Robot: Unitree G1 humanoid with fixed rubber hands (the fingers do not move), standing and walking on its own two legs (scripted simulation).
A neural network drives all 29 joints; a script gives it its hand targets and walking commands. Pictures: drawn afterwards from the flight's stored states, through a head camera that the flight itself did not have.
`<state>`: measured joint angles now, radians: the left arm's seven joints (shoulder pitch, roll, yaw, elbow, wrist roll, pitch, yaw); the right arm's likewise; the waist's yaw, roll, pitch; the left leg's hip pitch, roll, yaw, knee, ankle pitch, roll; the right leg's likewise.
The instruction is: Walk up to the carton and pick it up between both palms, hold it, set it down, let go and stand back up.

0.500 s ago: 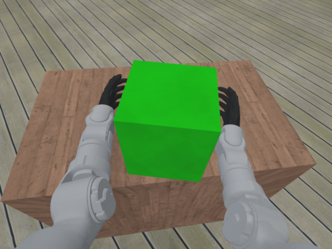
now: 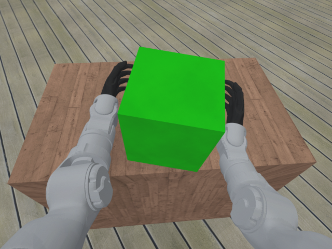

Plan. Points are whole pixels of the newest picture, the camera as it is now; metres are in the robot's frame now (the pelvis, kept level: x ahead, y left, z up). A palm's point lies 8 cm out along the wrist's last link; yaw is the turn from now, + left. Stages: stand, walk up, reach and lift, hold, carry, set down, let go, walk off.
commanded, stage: reach and lift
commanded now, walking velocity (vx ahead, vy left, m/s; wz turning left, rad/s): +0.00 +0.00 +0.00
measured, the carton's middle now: (171, 115) +0.43 -0.02 +0.05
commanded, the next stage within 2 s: none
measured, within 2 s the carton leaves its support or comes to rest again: neither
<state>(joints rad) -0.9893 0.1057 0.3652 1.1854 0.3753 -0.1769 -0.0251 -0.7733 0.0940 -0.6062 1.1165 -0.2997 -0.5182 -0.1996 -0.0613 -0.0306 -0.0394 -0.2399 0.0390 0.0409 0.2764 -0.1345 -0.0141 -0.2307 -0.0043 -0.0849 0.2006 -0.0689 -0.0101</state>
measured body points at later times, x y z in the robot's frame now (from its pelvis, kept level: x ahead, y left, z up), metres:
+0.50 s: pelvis +0.02 +0.01 +0.00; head +0.01 +0.03 +0.45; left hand +0.45 +0.13 +0.14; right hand +0.40 -0.17 +0.11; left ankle +0.00 +0.13 -0.75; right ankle +0.01 -0.11 -0.75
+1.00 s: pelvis -0.02 +0.01 +0.00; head -0.04 +0.04 +0.45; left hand +0.40 +0.14 +0.18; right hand +0.38 -0.16 +0.15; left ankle +0.00 +0.13 -0.75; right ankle +0.01 -0.11 -0.75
